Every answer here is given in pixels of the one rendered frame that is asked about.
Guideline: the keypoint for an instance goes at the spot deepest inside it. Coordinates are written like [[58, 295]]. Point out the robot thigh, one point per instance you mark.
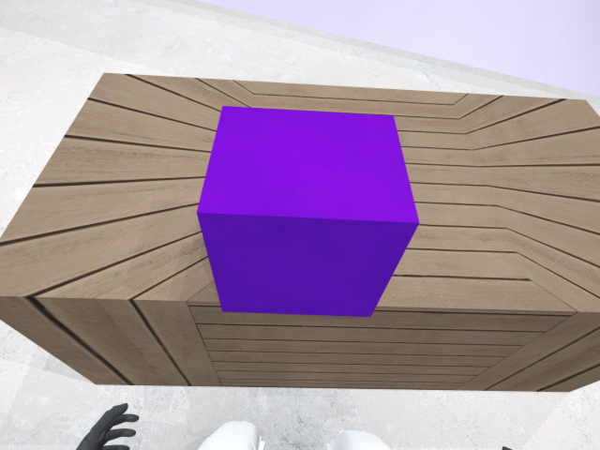
[[234, 436], [356, 440]]

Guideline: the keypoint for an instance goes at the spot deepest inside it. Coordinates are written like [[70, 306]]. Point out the pedestal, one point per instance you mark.
[[104, 265]]

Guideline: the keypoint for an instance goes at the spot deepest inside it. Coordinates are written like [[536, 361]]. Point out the left robot hand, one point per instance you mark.
[[100, 433]]

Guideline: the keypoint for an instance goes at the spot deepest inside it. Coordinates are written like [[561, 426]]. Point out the left robot thigh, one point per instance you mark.
[[234, 436]]

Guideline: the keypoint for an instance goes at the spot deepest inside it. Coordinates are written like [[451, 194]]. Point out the right robot thigh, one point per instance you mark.
[[356, 440]]

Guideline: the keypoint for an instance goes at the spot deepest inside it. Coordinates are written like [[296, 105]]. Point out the carton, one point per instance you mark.
[[305, 212]]

